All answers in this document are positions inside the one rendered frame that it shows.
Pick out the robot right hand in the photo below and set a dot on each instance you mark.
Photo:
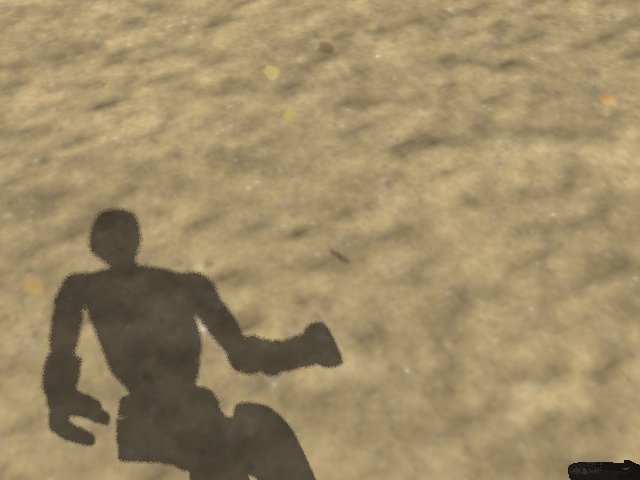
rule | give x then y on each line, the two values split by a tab
604	471

